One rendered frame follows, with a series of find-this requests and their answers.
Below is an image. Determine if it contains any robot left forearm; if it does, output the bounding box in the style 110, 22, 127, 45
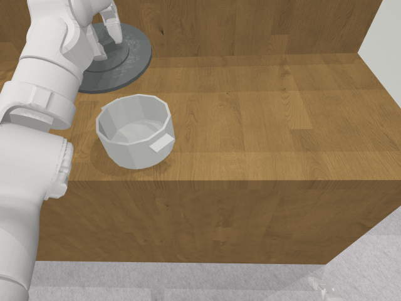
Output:
0, 0, 94, 133

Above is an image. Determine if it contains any robot left upper arm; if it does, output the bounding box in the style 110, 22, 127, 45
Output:
0, 121, 74, 301

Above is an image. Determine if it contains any table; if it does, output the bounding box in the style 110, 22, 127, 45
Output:
0, 0, 401, 265

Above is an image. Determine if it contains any right robot hand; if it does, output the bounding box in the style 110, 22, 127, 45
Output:
308, 276, 344, 301

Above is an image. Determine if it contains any pot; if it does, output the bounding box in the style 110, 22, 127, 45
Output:
96, 94, 175, 169

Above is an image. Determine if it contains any lid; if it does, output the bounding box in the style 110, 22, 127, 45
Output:
78, 23, 152, 94

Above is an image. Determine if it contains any left robot hand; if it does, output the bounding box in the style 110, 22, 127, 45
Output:
86, 0, 123, 61

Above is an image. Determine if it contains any knob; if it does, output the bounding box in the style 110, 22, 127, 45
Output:
95, 27, 118, 54

